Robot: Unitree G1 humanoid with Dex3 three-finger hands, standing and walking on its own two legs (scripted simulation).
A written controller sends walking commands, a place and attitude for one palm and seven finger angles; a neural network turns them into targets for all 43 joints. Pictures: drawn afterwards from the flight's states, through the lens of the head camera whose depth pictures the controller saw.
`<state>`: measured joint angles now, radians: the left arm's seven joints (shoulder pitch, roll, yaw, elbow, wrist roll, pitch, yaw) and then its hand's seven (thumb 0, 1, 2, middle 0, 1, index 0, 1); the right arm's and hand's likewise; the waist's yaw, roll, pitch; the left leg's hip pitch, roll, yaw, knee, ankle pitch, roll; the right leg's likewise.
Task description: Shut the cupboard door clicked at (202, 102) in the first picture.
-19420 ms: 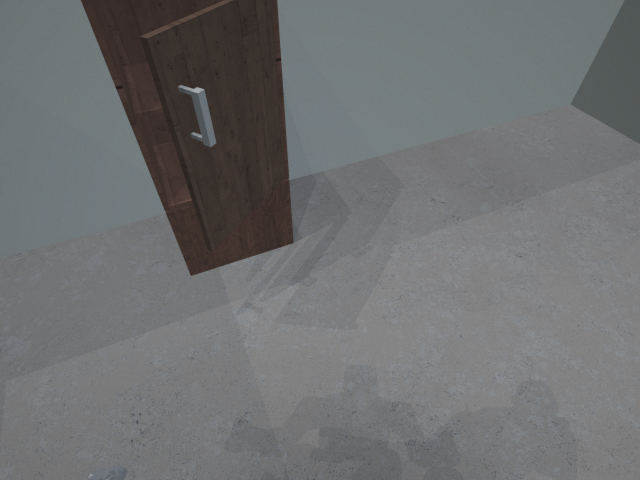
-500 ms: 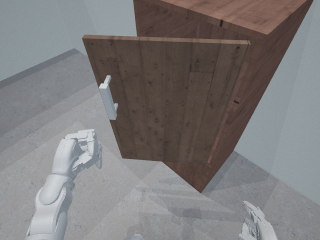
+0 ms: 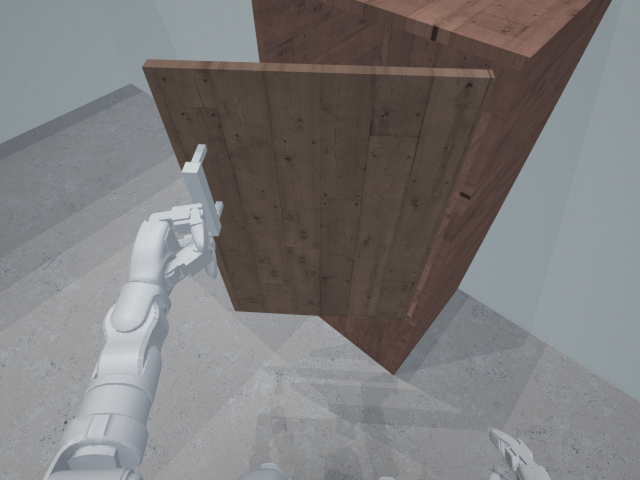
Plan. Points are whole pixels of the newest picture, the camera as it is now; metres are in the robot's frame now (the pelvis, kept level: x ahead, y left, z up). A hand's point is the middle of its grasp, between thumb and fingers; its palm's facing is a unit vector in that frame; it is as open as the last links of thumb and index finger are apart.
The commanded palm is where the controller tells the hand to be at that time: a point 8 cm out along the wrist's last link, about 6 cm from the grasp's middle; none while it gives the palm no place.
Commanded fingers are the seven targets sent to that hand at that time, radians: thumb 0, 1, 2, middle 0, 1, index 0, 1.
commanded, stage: bring the fist close to the handle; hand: left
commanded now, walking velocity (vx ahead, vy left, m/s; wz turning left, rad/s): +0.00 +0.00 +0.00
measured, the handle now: (207, 191) +0.48 +0.18 +0.08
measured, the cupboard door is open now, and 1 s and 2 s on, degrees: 37 32 19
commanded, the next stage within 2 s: push the door shut along its arc in 0.44 s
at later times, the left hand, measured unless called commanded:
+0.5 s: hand (213, 241) +0.39 +0.15 +0.08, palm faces -0.03 -1.00 -0.03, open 3.1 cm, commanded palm +0.36 +0.21 +0.08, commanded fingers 0.00 0.90 0.90 -1.30 -1.50 -1.30 -1.50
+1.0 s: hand (224, 212) +0.44 +0.15 +0.08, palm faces -0.13 -0.99 -0.03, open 3.1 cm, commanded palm +0.43 +0.20 +0.08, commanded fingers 0.00 0.90 0.90 -1.30 -1.50 -1.30 -1.50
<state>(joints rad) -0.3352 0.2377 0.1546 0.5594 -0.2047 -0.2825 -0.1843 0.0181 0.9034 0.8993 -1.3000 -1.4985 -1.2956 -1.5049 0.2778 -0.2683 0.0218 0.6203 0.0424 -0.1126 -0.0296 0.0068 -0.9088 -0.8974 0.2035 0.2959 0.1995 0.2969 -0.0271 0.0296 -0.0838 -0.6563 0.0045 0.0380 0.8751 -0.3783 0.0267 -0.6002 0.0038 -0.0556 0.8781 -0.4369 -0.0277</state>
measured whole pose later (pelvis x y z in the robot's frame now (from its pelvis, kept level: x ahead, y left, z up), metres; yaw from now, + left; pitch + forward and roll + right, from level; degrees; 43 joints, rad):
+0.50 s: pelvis +0.00 +0.00 +0.00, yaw -1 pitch +10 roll +0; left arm -0.42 0.25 0.19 0.69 -0.20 -0.33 -0.19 0.02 0.90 0.90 -1.30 -1.50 -1.30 -1.50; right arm 0.31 -0.27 0.01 0.63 0.05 -0.07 -0.03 0.01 -0.91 -0.90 0.20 0.30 0.20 0.30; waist -0.04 0.03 -0.09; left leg -0.67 0.01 0.04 0.88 -0.38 0.02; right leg -0.62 0.01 -0.05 0.88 -0.44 -0.03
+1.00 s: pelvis -0.01 +0.00 -0.01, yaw +0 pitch +13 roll -1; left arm -0.74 0.35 0.21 1.03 -0.18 -0.36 -0.29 0.02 0.90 0.90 -1.30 -1.50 -1.31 -1.50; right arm 0.32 -0.28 0.02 0.65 0.05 -0.06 -0.03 0.00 -0.91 -0.90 0.20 0.30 0.20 0.30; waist -0.08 0.03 -0.09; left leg -0.79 0.01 0.03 0.94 -0.38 0.03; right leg -0.72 0.01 -0.07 0.94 -0.44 -0.03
